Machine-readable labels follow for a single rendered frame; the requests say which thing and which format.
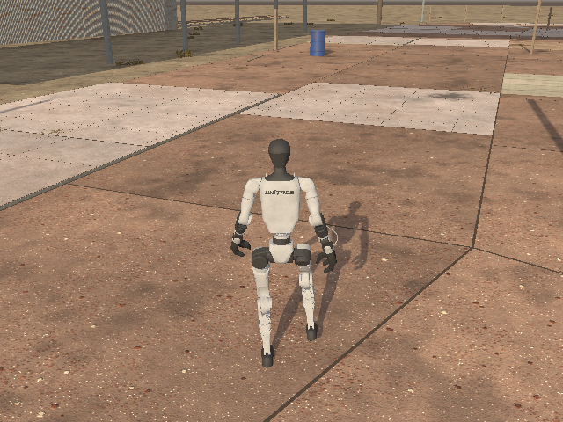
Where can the right robot hand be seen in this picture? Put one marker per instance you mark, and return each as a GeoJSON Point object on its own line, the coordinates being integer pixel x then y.
{"type": "Point", "coordinates": [331, 260]}

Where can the robot left thigh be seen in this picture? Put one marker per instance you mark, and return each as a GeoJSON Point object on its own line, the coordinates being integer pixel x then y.
{"type": "Point", "coordinates": [260, 266]}

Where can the left robot forearm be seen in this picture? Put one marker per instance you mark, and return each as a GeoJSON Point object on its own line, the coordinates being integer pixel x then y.
{"type": "Point", "coordinates": [239, 231]}

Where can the right robot forearm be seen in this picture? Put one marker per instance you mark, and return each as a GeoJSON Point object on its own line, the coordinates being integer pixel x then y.
{"type": "Point", "coordinates": [323, 236]}

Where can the left robot hand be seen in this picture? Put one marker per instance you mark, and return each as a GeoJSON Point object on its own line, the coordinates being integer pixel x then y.
{"type": "Point", "coordinates": [243, 244]}

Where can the robot left upper arm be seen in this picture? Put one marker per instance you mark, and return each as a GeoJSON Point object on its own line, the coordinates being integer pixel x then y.
{"type": "Point", "coordinates": [251, 187]}

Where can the robot right upper arm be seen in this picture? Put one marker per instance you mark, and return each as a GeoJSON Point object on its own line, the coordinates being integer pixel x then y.
{"type": "Point", "coordinates": [308, 186]}

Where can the humanoid robot torso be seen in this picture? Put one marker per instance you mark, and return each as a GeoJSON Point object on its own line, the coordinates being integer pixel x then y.
{"type": "Point", "coordinates": [280, 204]}

